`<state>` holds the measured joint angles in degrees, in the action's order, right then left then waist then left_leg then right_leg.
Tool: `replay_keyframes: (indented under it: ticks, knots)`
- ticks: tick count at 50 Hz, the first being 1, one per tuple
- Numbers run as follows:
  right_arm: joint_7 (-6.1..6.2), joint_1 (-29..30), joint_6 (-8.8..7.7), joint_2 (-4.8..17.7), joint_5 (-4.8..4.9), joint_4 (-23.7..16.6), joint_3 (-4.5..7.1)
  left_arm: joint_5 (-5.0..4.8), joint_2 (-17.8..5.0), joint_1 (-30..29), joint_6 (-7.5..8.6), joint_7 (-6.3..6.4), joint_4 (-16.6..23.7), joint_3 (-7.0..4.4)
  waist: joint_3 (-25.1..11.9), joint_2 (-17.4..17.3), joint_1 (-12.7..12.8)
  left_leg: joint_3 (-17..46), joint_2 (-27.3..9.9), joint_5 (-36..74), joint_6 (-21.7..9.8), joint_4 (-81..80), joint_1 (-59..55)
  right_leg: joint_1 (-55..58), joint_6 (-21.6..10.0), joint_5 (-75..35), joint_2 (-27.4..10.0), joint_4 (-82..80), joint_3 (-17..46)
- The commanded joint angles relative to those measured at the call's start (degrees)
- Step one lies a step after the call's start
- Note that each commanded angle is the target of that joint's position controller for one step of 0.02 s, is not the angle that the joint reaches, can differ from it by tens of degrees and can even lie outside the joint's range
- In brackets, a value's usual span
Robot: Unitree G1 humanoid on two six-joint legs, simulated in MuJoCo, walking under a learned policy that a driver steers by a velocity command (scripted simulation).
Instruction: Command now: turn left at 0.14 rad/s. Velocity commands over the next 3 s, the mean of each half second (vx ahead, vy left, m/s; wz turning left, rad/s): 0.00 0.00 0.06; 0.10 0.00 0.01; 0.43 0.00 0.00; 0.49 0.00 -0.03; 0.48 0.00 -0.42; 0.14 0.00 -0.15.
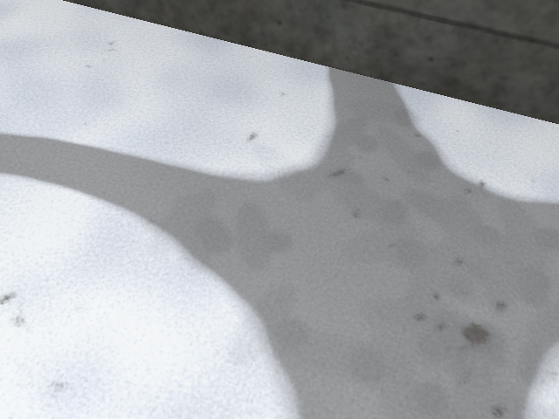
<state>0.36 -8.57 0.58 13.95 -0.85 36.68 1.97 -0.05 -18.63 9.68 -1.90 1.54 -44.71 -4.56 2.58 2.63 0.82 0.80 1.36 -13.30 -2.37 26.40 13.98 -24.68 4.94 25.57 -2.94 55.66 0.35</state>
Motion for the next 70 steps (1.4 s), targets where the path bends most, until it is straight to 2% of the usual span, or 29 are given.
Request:
replay_keyframes:
  ticks: [1,5,7,8,9,10,11,12,14,24,37,38,40,43,49,52,54,56,58,59,60,61,62,63,64,65,66,68,70]
  knots:
    - [0.41,2.95,-1.06,7.20,0.09,-2.63,1.90,-0.14,-2.39,-0.17,0.59,0.13,2.93,-0.22,-6.44,-10.84,-0.20,9.01,-12.10,23.71,-9.53,-6.46,-5.56,2.07,0.48,-2.84,-1.15,-6.42,1.39]
    - [0.14,2.05,-0.59,7.99,0.11,-0.46,1.97,-0.26,-2.65,-0.97,0.68,-0.03,2.89,0.25,-5.88,-10.79,-1.54,12.52,-13.21,17.92,-10.69,-6.01,-5.21,7.32,-0.12,-2.66,-0.33,-18.39,0.53]
    - [0.00,3.15,-0.59,6.79,0.79,0.66,1.35,0.18,-1.92,1.73,1.07,-0.28,1.51,0.60,-5.10,-9.22,0.82,12.04,-11.48,12.37,-8.32,-5.33,-2.38,14.04,-1.45,-14.21,0.27,-31.46,-0.20]
    - [-0.10,1.33,-0.96,6.08,0.65,1.65,1.10,1.01,-3.10,2.23,1.32,-0.34,1.21,0.61,-5.43,-7.00,0.62,11.54,-9.92,8.66,-5.70,-5.17,-0.31,18.50,-2.44,-22.23,-1.03,-33.90,1.91]
    - [-0.38,-0.35,-1.43,5.74,-0.36,2.12,0.95,1.23,-6.15,2.55,1.43,-0.15,1.49,0.21,-5.88,-2.46,-1.19,9.28,-6.93,3.66,-3.08,-3.38,1.66,21.31,-3.99,-31.36,-4.65,-32.54,5.20]
    - [-0.53,-2.08,-1.60,5.92,-0.44,2.44,1.30,0.36,-8.13,1.32,1.52,-0.29,0.25,-0.50,-5.25,3.73,-3.56,5.38,-3.43,0.37,-1.02,-4.42,0.12,16.95,-6.26,-24.02,-4.22,-30.04,4.02]
    - [-0.33,1.07,-1.42,7.12,-0.66,2.86,1.32,0.18,-4.97,0.24,1.84,-0.71,0.75,0.09,-4.10,2.09,-1.06,4.26,-2.53,-0.22,0.35,-2.72,-2.47,13.14,-6.66,-17.39,-3.10,-31.54,3.93]
    - [-0.08,2.62,-1.15,6.92,-0.33,2.70,1.51,0.69,-3.44,-0.09,2.20,-0.75,0.31,0.61,-3.52,1.74,-0.90,3.94,-2.52,0.25,0.39,-1.89,-3.19,11.54,-6.05,-15.01,-2.82,-32.48,3.91]
    - [0.47,2.48,-0.34,6.14,-0.08,3.27,1.45,0.88,-2.81,-0.49,2.94,-0.67,-0.22,0.98,-2.66,1.53,-0.84,4.26,-2.82,3.18,-0.11,-1.60,-3.05,11.21,-4.91,-15.87,-2.06,-32.67,3.28]
    - [1.01,-0.31,-0.37,5.57,0.29,8.86,1.87,0.52,-2.39,1.28,3.15,0.21,-4.01,1.69,-2.05,-2.71,-0.40,3.91,-2.88,6.62,0.69,-1.97,-3.27,12.44,-4.88,-16.27,-0.83,-31.92,2.35]
    - [1.74,-1.74,-0.46,5.82,0.61,16.03,1.74,0.37,-1.44,1.85,2.86,0.36,-9.34,2.19,-1.47,-2.61,-0.56,3.22,-2.89,8.33,1.00,-2.38,-4.35,12.77,-4.93,-17.10,0.45,-32.69,1.38]
    - [1.80,-2.65,-0.39,5.57,0.71,16.92,1.68,0.26,-1.19,2.95,2.75,0.44,-10.19,2.22,-2.68,-2.62,-0.55,2.49,-2.17,2.34,0.78,-2.41,-4.70,13.12,-5.17,-11.40,1.20,-32.71,0.65]
    - [1.96,-3.20,-0.28,6.50,1.41,17.52,2.11,-0.43,-2.02,3.05,2.51,0.76,-10.42,1.85,0.40,-2.25,-0.80,1.99,-0.89,-19.28,-0.80,-1.59,-0.50,9.36,-7.18,7.14,2.09,-31.74,0.73]
    - [1.66,-3.73,-2.32,5.95,2.03,17.46,1.96,-1.08,-1.83,3.75,4.18,0.74,-9.83,1.93,5.97,-2.55,-0.76,5.54,-3.05,-27.65,-3.20,-2.09,4.90,4.89,-9.93,15.56,0.03,-31.72,4.66]
    - [0.01,-7.96,-6.15,6.31,2.90,18.68,2.12,-1.66,-0.42,3.90,8.07,-0.97,-8.73,2.13,3.92,-5.09,-1.76,12.73,-6.16,-21.90,-7.36,-3.01,-0.72,2.44,-11.71,6.69,1.04,-25.83,5.10]
    - [-0.46,-14.28,-6.90,10.34,3.03,20.26,3.13,-1.60,1.10,1.93,9.92,-2.05,-6.52,2.67,2.37,-12.25,-2.71,28.05,-15.79,-7.18,-13.66,-5.94,-12.28,-7.81,-10.36,-6.35,3.72,-12.61,-0.66]
    - [-0.83,-18.92,-7.06,10.16,2.46,21.51,3.26,-1.68,0.88,-3.79,10.44,-2.93,-4.06,2.87,1.44,-13.27,-5.08,32.62,-20.81,8.27,-15.69,-5.71,-21.82,-19.53,-9.94,7.50,3.58,-5.22,0.05]
    - [-0.64,-20.72,-6.31,8.91,2.42,21.48,2.80,-2.49,0.32,-9.03,10.38,-3.59,-1.60,3.17,1.43,-10.22,-6.60,32.12,-23.61,13.01,-14.08,-6.29,-26.14,-27.20,-9.96,12.35,-0.32,-4.23,2.04]
    - [0.24,-13.34,-4.73,10.57,3.08,19.01,2.88,-2.63,-0.12,-5.31,10.11,-4.25,-2.36,3.11,-0.24,-9.75,-2.38,22.45,-19.98,10.54,-9.02,-8.80,-16.29,-13.01,-9.82,0.35,-1.41,-16.98,0.28]
    - [0.44,-7.25,-3.92,11.49,3.14,17.32,2.89,-2.38,0.59,2.82,9.71,-4.38,-5.60,2.88,-2.21,-9.92,2.72,13.96,-14.55,9.00,-6.09,-8.42,-3.97,6.60,-9.32,-13.09,1.85,-24.95,-3.58]
    - [0.42,-6.00,-3.81,11.22,1.97,16.20,2.73,-1.74,-1.11,10.71,8.74,-3.94,-9.42,1.42,-4.96,-8.92,5.77,8.63,-10.06,12.63,-4.26,-4.84,6.03,23.93,-7.82,-21.71,6.62,-23.21,-6.53]
    - [0.51,-4.30,-4.25,9.97,1.31,15.35,2.34,-1.29,-4.23,18.53,7.62,-3.23,-11.71,-0.23,-7.16,-4.25,9.89,2.79,-5.63,14.58,-1.49,5.97,12.24,33.23,-8.33,-18.47,4.88,-23.00,-3.35]
    - [0.62,-3.74,-4.78,5.61,0.09,13.69,1.06,-0.79,-9.62,24.78,6.89,-2.16,-11.68,-1.36,-9.33,11.27,11.43,-1.40,-0.89,-1.17,2.33,26.08,19.01,36.79,-12.73,-6.16,-9.52,-34.34,19.69]
    - [0.85,-6.85,-5.98,2.88,1.56,12.78,0.65,0.22,-9.61,24.25,7.54,-2.41,-10.83,-0.29,-10.58,15.89,8.29,5.36,3.50,-17.97,2.49,39.51,25.80,37.73,-19.45,-2.71,-18.99,-44.61,44.76]
    - [0.53,-7.94,-6.85,4.59,3.48,13.50,1.09,-0.10,-6.82,16.58,8.08,-2.48,-9.26,0.67,-3.34,8.34,4.46,7.73,-0.88,-15.35,0.98,45.76,31.59,33.42,-19.81,2.54,-19.68,-45.08,41.91]
    - [0.22,-6.09,-7.46,5.69,3.73,13.48,1.16,-0.55,-4.22,11.90,8.60,-2.79,-7.82,1.26,1.61,3.65,3.34,6.70,-4.03,-9.15,-0.75,45.16,33.12,28.70,-18.23,-2.07,-17.28,-44.52,33.27]
    - [0.33,-5.95,-7.55,5.65,3.16,14.02,1.38,-0.18,-3.84,8.64,8.83,-3.23,-6.89,1.48,2.68,0.75,1.69,5.39,-6.49,-3.61,-1.20,42.77,31.44,25.46,-16.81,-8.92,-14.54,-44.81,26.19]
    - [-0.06,-6.05,-6.89,6.58,2.09,14.42,2.20,0.49,-1.35,7.66,8.56,-3.61,-6.89,2.24,1.27,2.53,0.16,3.38,-8.31,2.51,-1.18,37.87,26.43,23.31,-13.67,-25.41,-9.56,-44.93,15.00]
    - [-0.64,-5.74,-6.01,5.02,1.88,14.46,2.13,0.32,-0.85,10.64,8.16,-3.18,-8.23,2.43,-0.04,2.70,-0.21,1.10,-8.00,4.41,-0.24,35.99,26.01,24.39,-13.22,-37.95,-7.81,-44.75,9.78]
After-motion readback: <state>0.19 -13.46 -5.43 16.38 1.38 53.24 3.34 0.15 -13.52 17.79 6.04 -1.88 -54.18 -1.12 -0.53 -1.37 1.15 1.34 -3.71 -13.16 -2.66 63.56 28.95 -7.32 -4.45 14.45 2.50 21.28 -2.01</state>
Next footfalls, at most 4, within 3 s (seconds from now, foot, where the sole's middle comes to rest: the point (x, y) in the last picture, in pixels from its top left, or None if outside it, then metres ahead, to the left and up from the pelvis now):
0.16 right None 0.03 -0.15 -0.78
1.22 right None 0.19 -0.17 -0.78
1.74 left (281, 377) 0.57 -0.01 -0.78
2.28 right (383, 288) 0.83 -0.29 -0.78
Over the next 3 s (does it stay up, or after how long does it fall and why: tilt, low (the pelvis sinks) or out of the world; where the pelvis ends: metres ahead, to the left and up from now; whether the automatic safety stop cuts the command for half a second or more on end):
stays up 0.94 -0.24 -0.01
